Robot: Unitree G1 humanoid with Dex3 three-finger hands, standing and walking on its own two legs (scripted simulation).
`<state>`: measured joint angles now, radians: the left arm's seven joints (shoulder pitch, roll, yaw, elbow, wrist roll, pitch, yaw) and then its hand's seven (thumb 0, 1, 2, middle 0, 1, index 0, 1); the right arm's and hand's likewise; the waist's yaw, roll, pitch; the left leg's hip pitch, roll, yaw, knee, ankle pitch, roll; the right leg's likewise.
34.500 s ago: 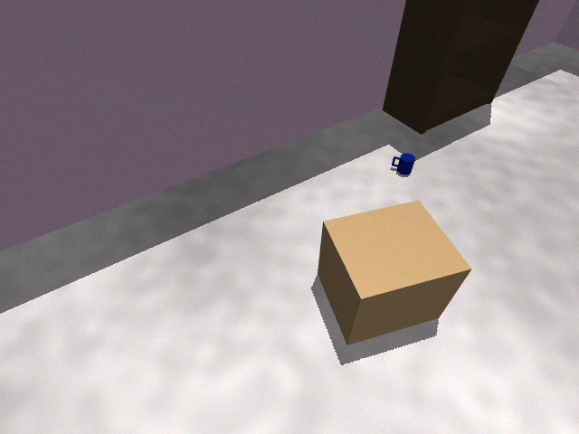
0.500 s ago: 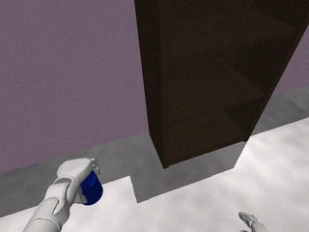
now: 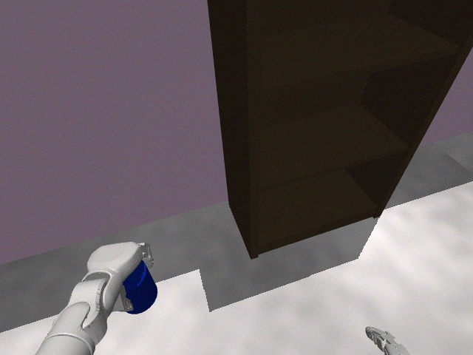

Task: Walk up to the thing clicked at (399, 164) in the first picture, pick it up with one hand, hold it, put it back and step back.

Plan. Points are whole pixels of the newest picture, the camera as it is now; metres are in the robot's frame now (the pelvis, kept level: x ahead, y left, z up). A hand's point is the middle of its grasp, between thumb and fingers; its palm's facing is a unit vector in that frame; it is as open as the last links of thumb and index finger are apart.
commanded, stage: crouch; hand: left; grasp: from above
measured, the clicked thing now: (126, 281) +0.31 +0.24 -0.08
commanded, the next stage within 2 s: none
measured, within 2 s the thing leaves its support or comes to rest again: neither
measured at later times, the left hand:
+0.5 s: hand (135, 304) +0.29 +0.23 -0.14, palm faces -0.50 -0.01 -0.87, open 10.2 cm
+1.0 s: hand (166, 313) +0.35 +0.23 -0.38, palm faces -0.47 +0.00 -0.88, open 10.0 cm
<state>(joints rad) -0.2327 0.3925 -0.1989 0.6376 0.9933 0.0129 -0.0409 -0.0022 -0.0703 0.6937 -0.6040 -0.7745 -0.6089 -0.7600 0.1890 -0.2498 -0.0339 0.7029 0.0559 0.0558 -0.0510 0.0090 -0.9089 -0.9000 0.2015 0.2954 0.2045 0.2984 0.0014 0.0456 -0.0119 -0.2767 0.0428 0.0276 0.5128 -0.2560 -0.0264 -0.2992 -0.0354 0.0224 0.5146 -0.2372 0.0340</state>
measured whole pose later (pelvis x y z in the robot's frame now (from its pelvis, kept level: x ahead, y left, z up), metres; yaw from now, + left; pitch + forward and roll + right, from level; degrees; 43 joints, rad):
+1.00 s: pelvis -0.06 +0.01 -0.23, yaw +0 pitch +34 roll -3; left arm -0.69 0.43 -0.03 1.23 1.17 -0.04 0.38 0.00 -0.03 0.61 -0.60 -0.77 -0.63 -0.73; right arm 0.23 -0.22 -0.05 0.77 -0.06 -0.02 -0.01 0.01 -0.89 -0.89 0.20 0.30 0.21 0.30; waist -0.17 0.05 -0.20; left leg -1.70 0.04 -0.05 1.73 -0.63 -0.01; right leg -1.68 -0.03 0.02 1.68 -0.59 0.06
